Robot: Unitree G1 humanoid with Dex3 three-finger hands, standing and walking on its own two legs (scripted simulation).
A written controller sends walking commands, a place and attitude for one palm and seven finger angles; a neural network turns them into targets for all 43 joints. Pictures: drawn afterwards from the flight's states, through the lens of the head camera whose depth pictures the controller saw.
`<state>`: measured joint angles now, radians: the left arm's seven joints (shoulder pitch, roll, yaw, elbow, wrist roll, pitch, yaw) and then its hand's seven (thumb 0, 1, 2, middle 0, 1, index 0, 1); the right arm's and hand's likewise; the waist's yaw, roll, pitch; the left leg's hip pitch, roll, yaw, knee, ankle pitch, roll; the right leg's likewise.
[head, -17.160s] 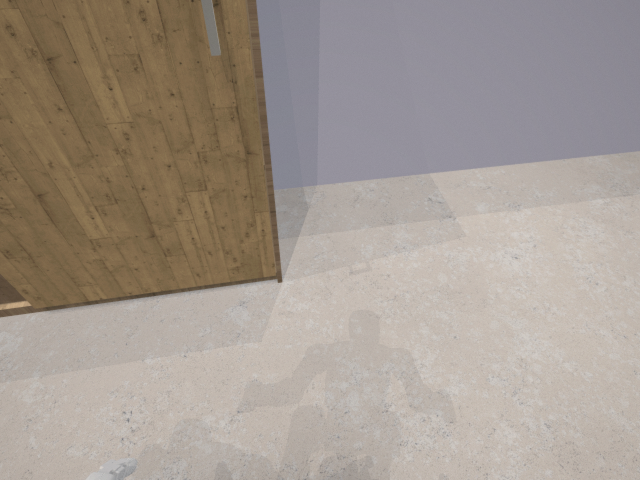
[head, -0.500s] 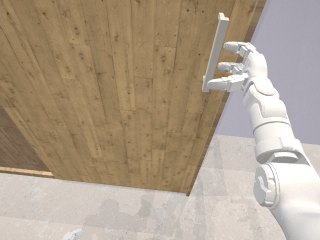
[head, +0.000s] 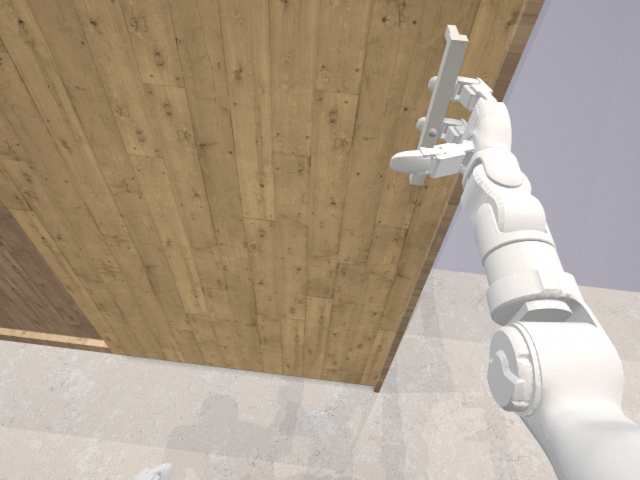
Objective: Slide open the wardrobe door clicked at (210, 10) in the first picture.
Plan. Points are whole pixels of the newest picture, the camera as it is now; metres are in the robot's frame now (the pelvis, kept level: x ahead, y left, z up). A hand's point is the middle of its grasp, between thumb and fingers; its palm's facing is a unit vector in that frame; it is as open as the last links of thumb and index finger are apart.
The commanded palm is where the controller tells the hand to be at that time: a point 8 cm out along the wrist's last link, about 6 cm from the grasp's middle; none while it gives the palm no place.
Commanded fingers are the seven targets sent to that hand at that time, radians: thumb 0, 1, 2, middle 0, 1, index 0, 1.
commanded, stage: slide the fingers in behind the handle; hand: right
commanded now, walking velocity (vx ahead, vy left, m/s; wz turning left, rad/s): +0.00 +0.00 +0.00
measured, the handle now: (432, 111) +0.53 -0.08 +0.23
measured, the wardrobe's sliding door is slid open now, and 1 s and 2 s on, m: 0.00 0.00 0.00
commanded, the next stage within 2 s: grip the handle and tug to test in 0.84 s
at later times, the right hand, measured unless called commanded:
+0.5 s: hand (423, 131) +0.47 -0.06 +0.23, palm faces +0.01 +1.00 +0.01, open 14.0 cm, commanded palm +0.45 -0.12 +0.23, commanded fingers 0.00 0.50 -0.30 0.30 1.20 0.30 1.20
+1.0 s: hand (428, 130) +0.48 -0.07 +0.23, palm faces +0.01 +1.00 -0.01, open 13.9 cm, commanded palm +0.45 -0.12 +0.23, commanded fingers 0.00 0.31 -0.38 0.32 1.23 0.32 1.23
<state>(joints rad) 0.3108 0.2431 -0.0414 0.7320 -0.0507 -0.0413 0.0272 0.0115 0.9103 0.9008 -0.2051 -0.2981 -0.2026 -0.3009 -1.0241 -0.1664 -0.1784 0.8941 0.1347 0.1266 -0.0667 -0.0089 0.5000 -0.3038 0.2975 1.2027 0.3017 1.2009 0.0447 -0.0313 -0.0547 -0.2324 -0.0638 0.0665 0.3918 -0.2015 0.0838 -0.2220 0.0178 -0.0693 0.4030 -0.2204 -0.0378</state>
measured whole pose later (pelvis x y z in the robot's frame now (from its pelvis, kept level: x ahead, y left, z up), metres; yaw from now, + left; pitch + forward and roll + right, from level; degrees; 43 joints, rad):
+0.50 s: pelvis +0.00 +0.00 +0.00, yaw +0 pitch +2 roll +0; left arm 0.28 0.24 -0.04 0.73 -0.04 -0.03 0.03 0.01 0.91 0.90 -0.20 -0.30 -0.20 -0.30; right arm -1.09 -0.15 -0.15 0.96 0.12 0.16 -0.11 -0.01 0.50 -0.30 0.30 1.20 0.30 1.20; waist 0.05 -0.03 -0.05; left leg -0.23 -0.06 0.07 0.38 -0.20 0.08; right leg -0.23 0.02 -0.06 0.40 -0.22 -0.04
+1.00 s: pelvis +0.00 +0.00 +0.00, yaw +0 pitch +3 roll +0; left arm 0.31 0.24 -0.03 0.74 -0.05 -0.04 0.03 0.01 0.91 0.90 -0.20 -0.30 -0.20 -0.30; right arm -1.06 -0.16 -0.14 0.92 0.12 0.13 -0.11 -0.01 0.49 -0.31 0.30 1.20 0.30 1.20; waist 0.05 -0.03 -0.05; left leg -0.23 -0.06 0.07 0.38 -0.20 0.08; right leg -0.22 0.02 -0.06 0.40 -0.22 -0.04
